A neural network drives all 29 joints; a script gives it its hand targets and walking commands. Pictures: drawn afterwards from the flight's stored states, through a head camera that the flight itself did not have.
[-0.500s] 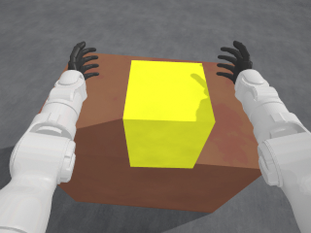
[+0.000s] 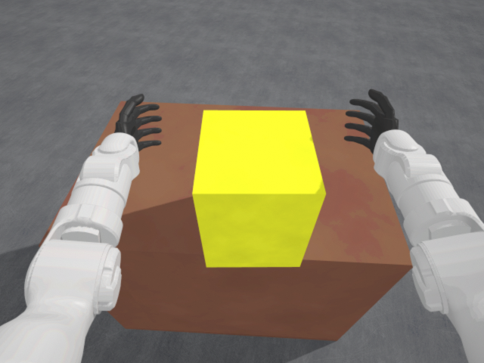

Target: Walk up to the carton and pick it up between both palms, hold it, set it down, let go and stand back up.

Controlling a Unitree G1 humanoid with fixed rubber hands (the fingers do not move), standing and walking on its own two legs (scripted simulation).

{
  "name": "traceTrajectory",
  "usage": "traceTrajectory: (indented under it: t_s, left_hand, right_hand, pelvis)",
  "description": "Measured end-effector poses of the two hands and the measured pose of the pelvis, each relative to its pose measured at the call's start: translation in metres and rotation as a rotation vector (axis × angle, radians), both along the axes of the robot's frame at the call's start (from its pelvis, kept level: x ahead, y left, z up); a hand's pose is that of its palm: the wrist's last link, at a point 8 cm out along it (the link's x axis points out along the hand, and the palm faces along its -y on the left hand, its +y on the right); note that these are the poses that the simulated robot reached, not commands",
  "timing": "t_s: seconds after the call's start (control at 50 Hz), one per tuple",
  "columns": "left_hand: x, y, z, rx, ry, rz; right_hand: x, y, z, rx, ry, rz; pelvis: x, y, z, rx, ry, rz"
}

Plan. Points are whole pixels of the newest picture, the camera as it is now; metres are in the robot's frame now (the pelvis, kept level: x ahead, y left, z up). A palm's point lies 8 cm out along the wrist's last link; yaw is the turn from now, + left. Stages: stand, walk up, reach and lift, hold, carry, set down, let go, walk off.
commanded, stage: set down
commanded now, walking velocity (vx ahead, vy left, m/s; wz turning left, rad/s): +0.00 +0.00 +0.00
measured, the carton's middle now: (253, 192) +0.45 +0.04 +0.01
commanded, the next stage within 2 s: none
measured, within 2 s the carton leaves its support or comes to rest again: neither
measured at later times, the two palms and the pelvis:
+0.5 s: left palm (130, 152) +0.41 +0.24 +0.14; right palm (364, 155) +0.44 -0.15 +0.14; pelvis +0.00 +0.00 +0.00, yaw +0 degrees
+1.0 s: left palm (127, 211) +0.34 +0.24 +0.07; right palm (371, 213) +0.38 -0.17 +0.07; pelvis +0.00 -0.01 +0.00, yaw +0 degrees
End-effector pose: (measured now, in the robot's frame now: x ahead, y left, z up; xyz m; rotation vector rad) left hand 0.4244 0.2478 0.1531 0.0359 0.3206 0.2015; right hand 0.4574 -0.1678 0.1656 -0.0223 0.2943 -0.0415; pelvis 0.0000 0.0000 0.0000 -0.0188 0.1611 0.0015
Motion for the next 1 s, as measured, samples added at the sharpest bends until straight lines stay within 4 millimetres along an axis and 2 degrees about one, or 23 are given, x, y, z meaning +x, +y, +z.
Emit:
traceTrajectory:
  t_s: [0.1, 0.2, 0.34, 0.4, 0.48, 0.56, 0.62, 0.74, 0.8, 0.88, 1.0]
  left_hand:
    - [-0.019, 0.005, -0.035, -0.022, 0.022, 0.021]
    - [-0.031, 0.008, -0.049, -0.040, -0.006, 0.031]
    - [-0.042, 0.008, -0.041, -0.041, -0.031, 0.019]
    - [-0.031, 0.009, -0.033, -0.039, -0.010, 0.053]
    - [-0.016, -0.002, -0.016, -0.022, -0.041, 0.034]
    - [-0.017, -0.012, -0.013, -0.010, -0.065, -0.015]
    - [-0.026, -0.012, -0.026, -0.010, -0.051, -0.015]
    - [-0.058, -0.002, -0.069, -0.027, -0.002, 0.018]
    - [-0.071, 0.001, -0.084, -0.036, 0.009, 0.025]
    - [-0.081, 0.002, -0.090, -0.045, -0.003, 0.020]
    - [-0.084, -0.003, -0.085, -0.045, -0.043, 0.001]
  right_hand:
    - [-0.015, 0.003, -0.034, 0.000, 0.018, 0.018]
    - [-0.026, 0.016, -0.046, 0.018, -0.026, 0.044]
    - [-0.035, 0.022, -0.048, 0.021, -0.018, 0.034]
    - [-0.026, 0.021, -0.043, 0.033, 0.018, 0.013]
    - [-0.016, 0.022, -0.032, 0.018, 0.009, 0.024]
    - [-0.017, 0.019, -0.031, -0.002, -0.017, 0.027]
    - [-0.026, 0.013, -0.042, -0.004, -0.018, 0.024]
    - [-0.052, 0.002, -0.077, 0.011, -0.013, 0.021]
    - [-0.063, 0.000, -0.090, 0.021, -0.015, 0.021]
    - [-0.072, -0.001, -0.096, 0.033, -0.027, 0.027]
    - [-0.082, 0.002, -0.098, 0.041, -0.044, 0.038]
  pelvis:
    - [-0.003, -0.004, -0.001, 0.001, -0.003, 0.004]
    - [-0.004, -0.007, -0.002, -0.001, 0.012, 0.009]
    - [-0.005, -0.005, -0.002, -0.002, -0.012, 0.022]
    - [-0.009, -0.003, -0.005, 0.000, 0.000, 0.020]
    - [-0.005, -0.001, -0.004, -0.002, 0.007, 0.007]
    - [0.001, -0.001, -0.001, 0.001, -0.047, 0.004]
    - [0.005, -0.003, 0.001, 0.007, -0.086, 0.002]
    - [0.007, -0.006, 0.001, 0.012, -0.110, 0.000]
    - [0.005, -0.008, 0.001, 0.011, -0.098, 0.001]
    - [0.003, -0.010, 0.000, 0.010, -0.076, 0.004]
    - [0.004, -0.010, 0.000, 0.015, -0.078, 0.005]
